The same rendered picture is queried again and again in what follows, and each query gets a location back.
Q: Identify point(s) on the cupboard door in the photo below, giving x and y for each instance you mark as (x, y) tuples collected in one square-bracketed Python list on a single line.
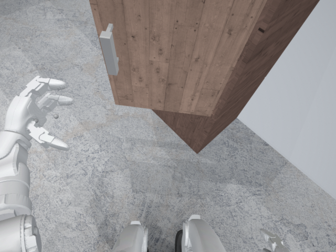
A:
[(175, 55)]

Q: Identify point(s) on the robot left hand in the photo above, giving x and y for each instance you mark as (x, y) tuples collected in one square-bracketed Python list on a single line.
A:
[(22, 111)]

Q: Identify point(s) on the handle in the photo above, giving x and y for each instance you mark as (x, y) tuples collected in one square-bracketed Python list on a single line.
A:
[(108, 48)]

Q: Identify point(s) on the left robot forearm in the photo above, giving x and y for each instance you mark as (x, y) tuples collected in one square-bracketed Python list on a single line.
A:
[(14, 175)]

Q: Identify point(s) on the robot right thigh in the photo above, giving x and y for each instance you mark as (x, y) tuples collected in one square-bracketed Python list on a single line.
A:
[(200, 237)]

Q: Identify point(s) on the robot left upper arm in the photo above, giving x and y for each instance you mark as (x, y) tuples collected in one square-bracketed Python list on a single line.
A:
[(19, 234)]

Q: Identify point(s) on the robot right hand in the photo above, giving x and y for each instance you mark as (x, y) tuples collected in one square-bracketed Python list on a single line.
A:
[(275, 243)]

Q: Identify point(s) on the left robot shin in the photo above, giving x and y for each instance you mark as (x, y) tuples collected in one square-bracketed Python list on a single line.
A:
[(135, 222)]

